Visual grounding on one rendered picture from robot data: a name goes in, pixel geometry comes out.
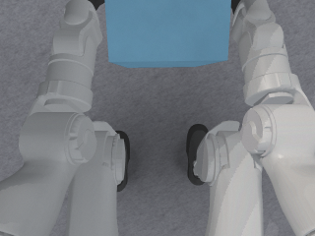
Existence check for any carton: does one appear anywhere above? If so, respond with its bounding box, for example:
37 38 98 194
104 0 231 68

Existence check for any robot left shin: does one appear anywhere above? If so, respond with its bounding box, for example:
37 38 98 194
93 121 122 186

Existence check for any left robot thigh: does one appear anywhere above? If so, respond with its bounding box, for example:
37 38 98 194
65 131 126 236

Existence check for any robot left hand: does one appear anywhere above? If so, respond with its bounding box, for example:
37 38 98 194
88 0 105 10

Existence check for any robot right forearm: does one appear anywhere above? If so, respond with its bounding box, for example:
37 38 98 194
230 0 315 112

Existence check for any robot left forearm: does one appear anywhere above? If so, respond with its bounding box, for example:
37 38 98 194
19 0 103 152

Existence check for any robot left upper arm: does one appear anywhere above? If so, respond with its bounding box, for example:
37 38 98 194
0 112 97 236

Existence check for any robot right upper arm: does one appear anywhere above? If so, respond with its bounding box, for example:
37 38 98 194
239 104 315 236

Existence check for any robot right hand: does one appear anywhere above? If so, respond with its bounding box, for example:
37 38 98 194
230 0 240 14

